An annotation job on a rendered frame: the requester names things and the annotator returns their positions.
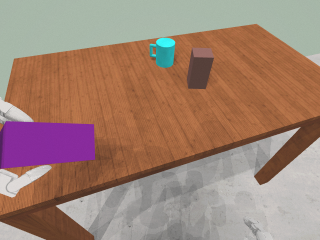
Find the robot right hand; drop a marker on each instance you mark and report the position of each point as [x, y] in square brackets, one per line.
[257, 229]

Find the sponge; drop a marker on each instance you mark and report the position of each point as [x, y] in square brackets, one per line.
[40, 143]

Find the robot left hand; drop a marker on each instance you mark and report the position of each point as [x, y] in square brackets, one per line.
[10, 184]

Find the table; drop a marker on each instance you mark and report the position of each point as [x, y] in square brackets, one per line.
[146, 119]

